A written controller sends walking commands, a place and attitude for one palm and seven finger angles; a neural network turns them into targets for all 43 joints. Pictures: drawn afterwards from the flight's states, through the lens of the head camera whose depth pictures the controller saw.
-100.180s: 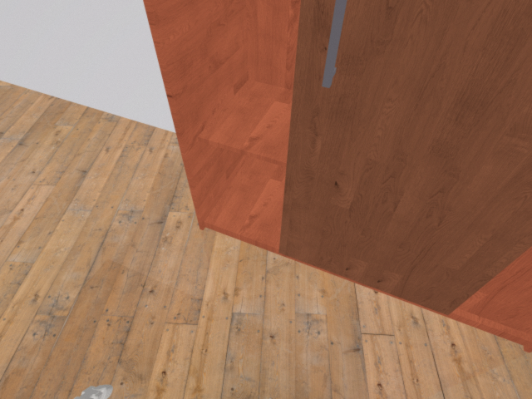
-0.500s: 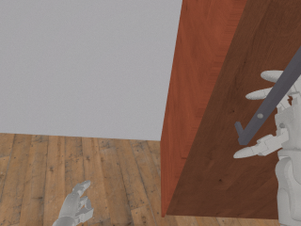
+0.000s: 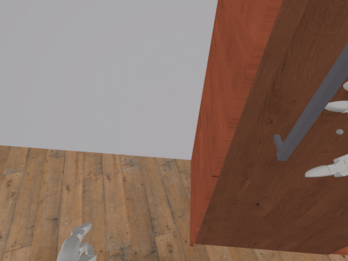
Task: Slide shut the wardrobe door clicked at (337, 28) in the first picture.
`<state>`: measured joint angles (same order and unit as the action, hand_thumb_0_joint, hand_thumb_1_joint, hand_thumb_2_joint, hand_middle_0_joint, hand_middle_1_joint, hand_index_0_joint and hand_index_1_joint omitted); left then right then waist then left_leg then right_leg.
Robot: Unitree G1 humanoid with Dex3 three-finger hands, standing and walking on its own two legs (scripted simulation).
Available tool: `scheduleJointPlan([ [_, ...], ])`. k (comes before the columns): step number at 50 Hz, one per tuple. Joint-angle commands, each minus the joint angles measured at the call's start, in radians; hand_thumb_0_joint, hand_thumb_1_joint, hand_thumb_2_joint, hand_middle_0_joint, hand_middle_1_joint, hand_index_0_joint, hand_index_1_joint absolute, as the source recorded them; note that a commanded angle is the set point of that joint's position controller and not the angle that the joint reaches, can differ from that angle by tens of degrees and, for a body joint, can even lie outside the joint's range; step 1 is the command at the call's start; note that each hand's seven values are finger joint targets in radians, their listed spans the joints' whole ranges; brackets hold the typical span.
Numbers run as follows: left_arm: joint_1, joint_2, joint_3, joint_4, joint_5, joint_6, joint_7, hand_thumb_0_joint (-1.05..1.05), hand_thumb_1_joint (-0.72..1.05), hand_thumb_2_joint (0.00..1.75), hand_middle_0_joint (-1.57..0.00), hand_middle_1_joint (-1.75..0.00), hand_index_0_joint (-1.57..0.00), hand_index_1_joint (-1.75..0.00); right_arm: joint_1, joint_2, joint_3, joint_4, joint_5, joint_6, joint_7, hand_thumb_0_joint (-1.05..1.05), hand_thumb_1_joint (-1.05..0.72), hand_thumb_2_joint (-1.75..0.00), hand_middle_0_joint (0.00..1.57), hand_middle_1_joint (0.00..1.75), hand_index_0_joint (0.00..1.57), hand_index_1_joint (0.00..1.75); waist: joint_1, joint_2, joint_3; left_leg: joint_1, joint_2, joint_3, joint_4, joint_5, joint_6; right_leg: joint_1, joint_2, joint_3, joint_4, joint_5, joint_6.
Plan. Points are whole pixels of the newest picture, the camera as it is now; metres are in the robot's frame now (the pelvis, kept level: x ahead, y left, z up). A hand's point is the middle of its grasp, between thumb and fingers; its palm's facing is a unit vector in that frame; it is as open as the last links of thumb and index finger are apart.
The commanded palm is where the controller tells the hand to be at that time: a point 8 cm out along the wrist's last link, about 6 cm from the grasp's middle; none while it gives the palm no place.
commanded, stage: slip the hand off the handle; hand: right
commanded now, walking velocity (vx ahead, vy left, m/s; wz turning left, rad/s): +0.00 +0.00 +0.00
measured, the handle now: (315, 92) +0.33 -0.21 +0.28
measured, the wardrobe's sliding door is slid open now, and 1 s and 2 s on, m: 0.00 0.00 0.00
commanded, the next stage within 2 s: draw the hand back to the body in 0.58 s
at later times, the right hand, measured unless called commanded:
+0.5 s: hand out of the picture +0.20 -0.26 +0.23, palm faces +0.27 +0.94 -0.19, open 14.7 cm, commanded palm +0.16 -0.31 +0.23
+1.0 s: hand out of the picture +0.18 -0.25 +0.21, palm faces +0.07 +0.98 -0.17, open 14.7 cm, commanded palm +0.14 -0.30 +0.22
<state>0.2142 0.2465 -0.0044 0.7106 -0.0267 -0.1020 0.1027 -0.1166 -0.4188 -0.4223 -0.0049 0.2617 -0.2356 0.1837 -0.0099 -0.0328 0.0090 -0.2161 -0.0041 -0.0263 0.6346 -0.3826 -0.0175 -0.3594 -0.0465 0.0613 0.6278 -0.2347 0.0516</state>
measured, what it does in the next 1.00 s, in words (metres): stands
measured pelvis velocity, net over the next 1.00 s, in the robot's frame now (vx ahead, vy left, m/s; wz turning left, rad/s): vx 0.00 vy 0.00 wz -0.02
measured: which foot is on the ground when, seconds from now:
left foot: down 0.00-1.00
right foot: down 0.00-1.00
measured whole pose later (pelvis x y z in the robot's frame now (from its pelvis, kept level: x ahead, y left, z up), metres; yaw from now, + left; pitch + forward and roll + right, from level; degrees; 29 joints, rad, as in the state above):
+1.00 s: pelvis +0.00 +0.00 +0.01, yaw -1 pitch -7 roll +1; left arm 0.18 0.25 -0.07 0.64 -0.10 -0.19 0.14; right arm 0.27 -0.46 -0.46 -0.43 0.44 0.31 0.34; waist -0.07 -0.07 -0.01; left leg -0.04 0.01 -0.01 0.48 -0.32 -0.02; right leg -0.20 -0.04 0.07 0.51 -0.18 0.04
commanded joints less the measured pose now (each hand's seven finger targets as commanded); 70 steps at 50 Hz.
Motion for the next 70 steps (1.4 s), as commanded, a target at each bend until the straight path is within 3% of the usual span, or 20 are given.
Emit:
scheduleJointPlan([
  [1, -0.147, 0.120, 0.032, -0.188, 0.007, -0.069, -0.004, 0.00, 0.90, 0.90, -0.20, -0.30, -0.20, -0.30, -0.150, -0.262, -0.155, -0.227, 0.032, -0.057, -0.023, 0.00, 0.55, -0.20, 0.25, 1.15, 0.25, 1.15, -0.044, -0.017, -0.192, -0.061, -0.023, 0.040, -0.139, 0.157, 0.014, 0.157, 0.059, -0.067, -0.080, 0.062, -0.056],
  [7, -0.155, 0.124, 0.027, -0.200, 0.002, -0.098, -0.003, 0.00, 0.90, 0.90, -0.20, -0.30, -0.20, -0.30, -0.114, -0.206, -0.102, -0.335, 0.041, -0.060, -0.012, 0.00, 0.55, -0.20, 0.25, 1.15, 0.25, 1.15, -0.023, -0.025, -0.133, -0.107, -0.029, 0.044, -0.152, 0.110, 0.013, 0.167, 0.053, -0.065, -0.093, 0.024, -0.055],
  [18, -0.183, 0.111, 0.009, -0.209, 0.012, -0.131, -0.005, 0.00, 0.90, 0.90, -0.20, -0.30, -0.20, -0.30, 0.089, -0.126, -0.062, -0.527, 0.051, -0.049, -0.028, 0.00, 0.55, -0.20, 0.25, 1.15, 0.25, 1.15, -0.039, -0.052, -0.128, -0.075, -0.038, 0.071, -0.153, 0.133, 0.022, 0.203, 0.051, -0.049, -0.121, 0.045, -0.045],
  [29, -0.194, 0.106, -0.003, -0.225, 0.013, -0.128, -0.009, 0.00, 0.90, 0.90, -0.20, -0.30, -0.20, -0.30, 0.278, -0.131, -0.100, -0.609, 0.080, -0.034, 0.002, 0.00, 0.55, -0.20, 0.25, 1.15, 0.25, 1.15, -0.055, -0.029, -0.106, -0.039, -0.035, 0.078, -0.171, 0.174, 0.021, 0.213, 0.054, -0.049, -0.126, 0.084, -0.045],
  [35, -0.198, 0.105, -0.003, -0.198, 0.004, -0.137, 0.013, 0.00, 0.90, 0.90, -0.20, -0.30, -0.20, -0.30, 0.180, -0.127, -0.095, -0.546, 0.101, -0.044, 0.024, 0.00, 0.55, -0.20, 0.25, 1.15, 0.25, 1.15, -0.035, -0.030, -0.019, -0.099, -0.030, 0.063, -0.215, 0.040, 0.018, 0.191, 0.056, -0.044, -0.132, -0.033, -0.043],
  [36, -0.203, 0.113, 0.000, -0.203, -0.020, -0.127, 0.024, 0.00, 0.90, 0.90, -0.20, -0.30, -0.20, -0.30, 0.245, -0.190, -0.081, -0.460, 0.070, 0.097, 0.040, 0.00, 0.55, -0.20, 0.25, 1.15, 0.25, 1.15, -0.065, -0.071, -0.050, -0.066, -0.023, 0.054, -0.217, 0.026, 0.022, 0.189, 0.052, -0.053, -0.167, -0.081, -0.045],
  [38, -0.236, 0.108, -0.010, -0.238, -0.035, -0.123, 0.039, 0.00, 0.90, 0.90, -0.20, -0.30, -0.20, -0.30, 0.136, -0.195, -0.065, -0.599, 0.075, 0.214, 0.049, 0.00, 0.55, -0.20, 0.25, 1.15, 0.25, 1.15, -0.059, -0.094, -0.065, -0.038, -0.018, 0.056, -0.236, 0.028, 0.017, 0.215, 0.061, -0.052, -0.185, -0.075, -0.050],
  [41, -0.250, 0.113, -0.016, -0.248, -0.044, -0.130, 0.051, 0.00, 0.90, 0.90, -0.20, -0.30, -0.20, -0.30, 0.181, -0.242, -0.113, -0.626, 0.093, 0.355, 0.065, 0.00, 0.55, -0.20, 0.25, 1.15, 0.25, 1.15, -0.076, -0.079, -0.107, 0.005, -0.025, 0.067, -0.255, 0.095, 0.017, 0.260, 0.062, -0.048, -0.187, 0.019, -0.059],
  [46, -0.249, 0.126, -0.021, -0.262, -0.066, -0.148, 0.047, 0.00, 0.90, 0.90, -0.20, -0.30, -0.20, -0.30, 0.223, -0.283, -0.191, -0.620, 0.183, 0.491, 0.136, 0.00, 0.55, -0.20, 0.25, 1.15, 0.25, 1.15, -0.079, -0.020, -0.104, 0.024, -0.044, 0.083, -0.279, 0.182, 0.011, 0.288, 0.061, -0.045, -0.202, 0.110, -0.066],
  [49, -0.242, 0.121, -0.024, -0.269, -0.074, -0.160, 0.033, 0.00, 0.90, 0.90, -0.20, -0.30, -0.20, -0.30, 0.236, -0.250, -0.196, -0.583, 0.233, 0.517, 0.167, 0.00, 0.55, -0.20, 0.25, 1.15, 0.25, 1.15, -0.075, -0.018, -0.084, -0.001, -0.050, 0.086, -0.286, 0.186, 0.007, 0.295, 0.063, -0.042, -0.206, 0.106, -0.068],
  [51, -0.227, 0.122, -0.019, -0.268, -0.073, -0.161, 0.027, 0.00, 0.90, 0.90, -0.20, -0.30, -0.20, -0.30, 0.270, -0.254, -0.214, -0.543, 0.228, 0.524, 0.160, 0.00, 0.55, -0.20, 0.25, 1.15, 0.25, 1.15, -0.077, 0.007, -0.058, -0.017, -0.053, 0.084, -0.295, 0.178, 0.006, 0.275, 0.064, -0.046, -0.200, 0.103, -0.067],
  [55, -0.226, 0.121, -0.018, -0.280, -0.075, -0.171, 0.016, 0.00, 0.90, 0.90, -0.20, -0.30, -0.20, -0.30, 0.250, -0.201, -0.142, -0.585, 0.204, 0.511, 0.155, 0.00, 0.55, -0.20, 0.25, 1.15, 0.25, 1.15, -0.061, -0.049, -0.051, -0.036, -0.047, 0.077, -0.291, 0.145, 0.005, 0.279, 0.066, -0.055, -0.204, 0.073, -0.063],
  [56, -0.222, 0.122, -0.016, -0.275, -0.073, -0.174, 0.018, 0.00, 0.90, 0.90, -0.20, -0.30, -0.20, -0.30, 0.240, -0.210, -0.147, -0.585, 0.197, 0.503, 0.150, 0.00, 0.51, -0.22, 0.25, 1.13, 0.25, 1.13, -0.057, -0.016, -0.039, -0.039, -0.048, 0.073, -0.300, 0.134, 0.002, 0.270, 0.063, -0.057, -0.197, 0.068, -0.064],
  [60, -0.219, 0.121, -0.014, -0.277, -0.067, -0.189, 0.025, 0.00, 0.90, 0.90, -0.20, -0.30, -0.20, -0.30, 0.222, -0.231, -0.146, -0.623, 0.179, 0.468, 0.146, 0.00, 0.37, -0.29, 0.24, 1.04, 0.24, 1.04, -0.057, -0.048, -0.054, -0.048, -0.046, 0.066, -0.305, 0.098, 0.003, 0.276, 0.067, -0.057, -0.198, 0.045, -0.066],
  [61, -0.210, 0.080, -0.001, -0.294, -0.015, -0.192, 0.016, 0.00, 0.90, 0.90, -0.20, -0.30, -0.20, -0.30, 0.188, -0.325, -0.199, -0.750, -0.022, 0.325, -0.087, 0.00, 0.33, -0.31, 0.24, 1.02, 0.24, 1.02, -0.069, -0.069, 0.070, -0.083, -0.034, 0.020, -0.403, 0.053, 0.004, 0.211, 0.068, -0.081, -0.192, 0.011, -0.041],
  [62, -0.219, 0.074, -0.006, -0.265, 0.000, -0.200, 0.022, 0.00, 0.90, 0.90, -0.20, -0.30, -0.20, -0.30, 0.302, -0.172, -0.120, -0.636, -0.032, 0.278, -0.170, 0.00, 0.30, -0.32, 0.24, 1.00, 0.24, 1.00, -0.047, -0.052, 0.102, -0.105, -0.024, 0.032, -0.417, 0.006, 0.013, 0.209, 0.072, -0.092, -0.187, -0.026, -0.035],
  [63, -0.190, 0.077, 0.003, -0.243, 0.004, -0.192, 0.022, 0.00, 0.90, 0.90, -0.20, -0.30, -0.20, -0.30, 0.396, -0.141, -0.099, -0.598, -0.069, 0.242, -0.219, 0.00, 0.26, -0.34, 0.24, 0.98, 0.24, 0.98, -0.042, -0.001, 0.110, -0.100, -0.022, 0.036, -0.420, -0.022, 0.012, 0.231, 0.060, -0.100, -0.196, -0.047, -0.038],
  [66, -0.168, 0.090, 0.028, -0.217, 0.019, -0.181, 0.018, 0.00, 0.90, 0.90, -0.20, -0.30, -0.20, -0.30, 0.413, -0.146, -0.080, -0.651, -0.128, 0.146, -0.295, 0.00, 0.15, -0.39, 0.24, 0.92, 0.24, 0.92, -0.047, 0.006, 0.016, -0.021, -0.020, 0.033, -0.400, 0.003, 0.012, 0.273, 0.052, -0.112, -0.226, -0.041, -0.049],
  [67, -0.175, 0.091, 0.031, -0.214, 0.026, -0.184, 0.014, 0.00, 0.90, 0.90, -0.20, -0.30, -0.20, -0.30, 0.399, -0.139, -0.062, -0.674, -0.144, 0.120, -0.309, 0.00, 0.12, -0.41, 0.24, 0.89, 0.24, 0.89, -0.047, -0.039, -0.014, -0.005, -0.015, 0.032, -0.390, 0.032, 0.013, 0.291, 0.051, -0.114, -0.232, -0.024, -0.053],
  [70, -0.165, 0.090, 0.038, -0.189, 0.036, -0.182, 0.009, 0.00, 0.90, 0.90, -0.20, -0.30, -0.20, -0.30, 0.451, -0.109, -0.032, -0.660, -0.175, 0.079, -0.333, 0.00, 0.01, -0.46, 0.23, 0.83, 0.23, 0.83, -0.048, -0.064, -0.031, 0.039, -0.019, 0.042, -0.369, 0.118, 0.015, 0.327, 0.043, -0.115, -0.248, 0.049, -0.058],
])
